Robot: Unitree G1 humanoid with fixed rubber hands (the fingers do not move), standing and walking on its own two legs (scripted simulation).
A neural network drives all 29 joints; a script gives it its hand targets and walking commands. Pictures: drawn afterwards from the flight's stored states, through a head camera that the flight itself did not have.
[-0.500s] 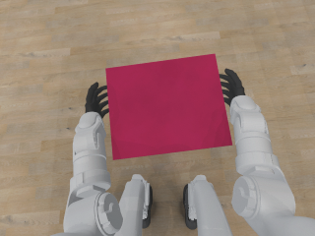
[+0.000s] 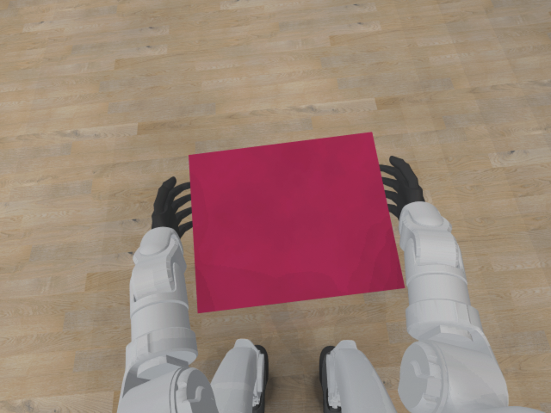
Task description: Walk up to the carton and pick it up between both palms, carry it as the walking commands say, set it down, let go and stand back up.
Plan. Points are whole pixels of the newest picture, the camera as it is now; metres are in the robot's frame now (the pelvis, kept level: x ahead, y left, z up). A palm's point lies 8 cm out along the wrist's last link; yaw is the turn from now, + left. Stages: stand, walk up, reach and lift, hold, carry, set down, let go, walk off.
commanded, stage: reach and lift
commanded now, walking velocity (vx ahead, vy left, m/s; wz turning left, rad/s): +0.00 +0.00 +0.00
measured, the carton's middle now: (289, 230) +0.38 +0.01 -0.12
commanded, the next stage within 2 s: none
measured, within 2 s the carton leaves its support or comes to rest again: neither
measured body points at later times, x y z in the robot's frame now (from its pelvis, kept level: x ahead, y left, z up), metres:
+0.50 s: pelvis +0.02 +0.00 +0.05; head +0.12 -0.01 +0.49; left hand +0.35 +0.20 +0.03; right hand +0.39 -0.16 +0.02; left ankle +0.05 +0.12 -0.67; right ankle +0.05 -0.11 -0.67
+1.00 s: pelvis +0.03 +0.00 +0.08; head +0.04 -0.01 +0.53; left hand +0.33 +0.21 +0.10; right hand +0.37 -0.16 +0.09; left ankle +0.05 +0.13 -0.67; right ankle +0.05 -0.11 -0.67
